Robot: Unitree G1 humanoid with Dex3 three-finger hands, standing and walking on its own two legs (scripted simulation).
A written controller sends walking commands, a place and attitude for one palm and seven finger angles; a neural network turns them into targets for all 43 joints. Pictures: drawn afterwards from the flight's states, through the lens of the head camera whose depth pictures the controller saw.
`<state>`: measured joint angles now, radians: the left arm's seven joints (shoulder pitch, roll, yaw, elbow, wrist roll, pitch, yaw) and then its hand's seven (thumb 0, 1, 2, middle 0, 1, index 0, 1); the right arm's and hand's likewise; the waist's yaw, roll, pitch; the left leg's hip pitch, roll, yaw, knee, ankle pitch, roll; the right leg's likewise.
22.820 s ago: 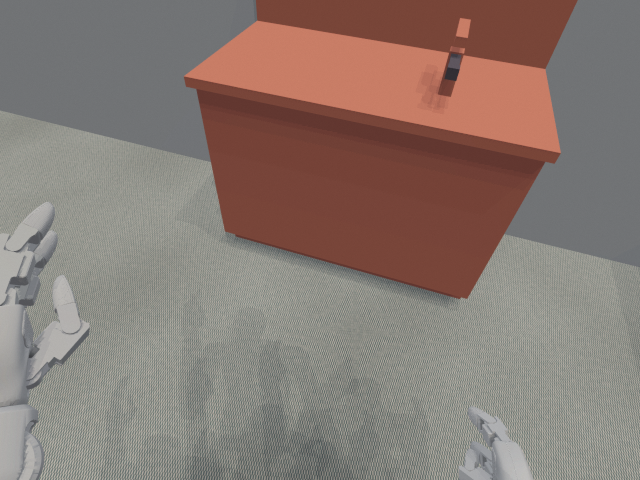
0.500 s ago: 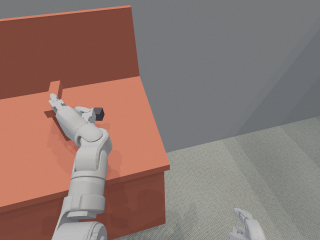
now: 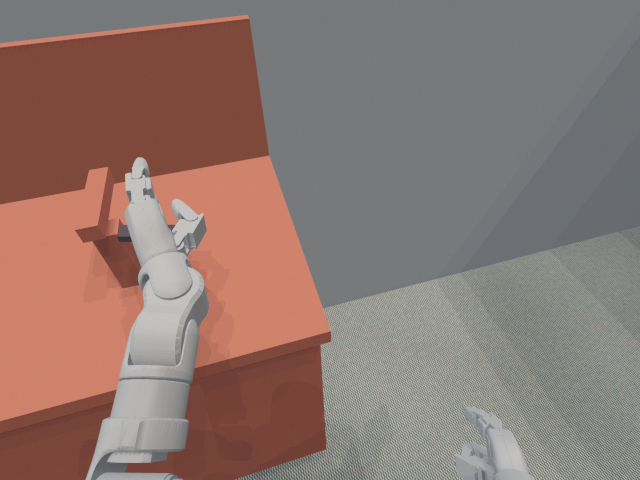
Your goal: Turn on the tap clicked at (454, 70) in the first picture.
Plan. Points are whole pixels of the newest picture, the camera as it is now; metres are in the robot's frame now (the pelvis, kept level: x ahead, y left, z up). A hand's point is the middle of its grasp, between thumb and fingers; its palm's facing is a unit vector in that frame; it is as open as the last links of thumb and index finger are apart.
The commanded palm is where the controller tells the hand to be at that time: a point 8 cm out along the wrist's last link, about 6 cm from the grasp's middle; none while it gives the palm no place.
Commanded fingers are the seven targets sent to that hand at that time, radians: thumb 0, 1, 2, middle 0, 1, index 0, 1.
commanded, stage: draw the hand back beside the body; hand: left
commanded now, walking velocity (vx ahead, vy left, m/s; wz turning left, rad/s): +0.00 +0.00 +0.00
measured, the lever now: (186, 233) +0.42 +0.25 +0.08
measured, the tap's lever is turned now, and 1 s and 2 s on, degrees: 72 72 72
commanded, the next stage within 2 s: step back with the hand held close in 1.34 s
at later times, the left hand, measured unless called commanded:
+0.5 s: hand (150, 283) +0.27 +0.21 +0.16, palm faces +0.30 -0.92 -0.25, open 7.6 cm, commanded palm +0.22 +0.27 +0.17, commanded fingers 0.00 0.90 0.90 -0.18 -0.25 -0.18 -0.25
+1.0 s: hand (84, 332) +0.21 +0.26 +0.15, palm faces +0.38 -0.87 -0.31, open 7.5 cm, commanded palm +0.16 +0.30 +0.17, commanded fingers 0.00 0.90 0.90 -0.20 -0.30 -0.20 -0.30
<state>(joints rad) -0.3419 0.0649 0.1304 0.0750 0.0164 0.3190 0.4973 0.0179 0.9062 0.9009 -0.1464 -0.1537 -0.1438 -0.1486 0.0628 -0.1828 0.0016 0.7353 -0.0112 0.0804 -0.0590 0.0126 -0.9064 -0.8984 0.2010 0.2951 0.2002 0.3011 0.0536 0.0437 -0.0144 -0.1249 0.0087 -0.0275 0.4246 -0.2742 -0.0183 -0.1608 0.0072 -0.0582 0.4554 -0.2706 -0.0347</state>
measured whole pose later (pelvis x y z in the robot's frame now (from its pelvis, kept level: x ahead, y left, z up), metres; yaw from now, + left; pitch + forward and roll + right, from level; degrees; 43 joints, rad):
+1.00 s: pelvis -0.01 +0.03 +0.01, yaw -1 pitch -5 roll +0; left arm 0.36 0.30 0.23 -0.34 -0.06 -0.09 0.12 0.02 0.90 0.90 -0.20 -0.29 -0.20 -0.29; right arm 0.16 -0.21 -0.01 0.66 -0.01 -0.06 -0.04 0.01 -0.91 -0.90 0.20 0.30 0.20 0.30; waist 0.06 0.05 0.04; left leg -0.05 -0.01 -0.01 0.37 -0.24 0.01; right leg -0.07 -0.01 -0.04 0.35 -0.21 0.00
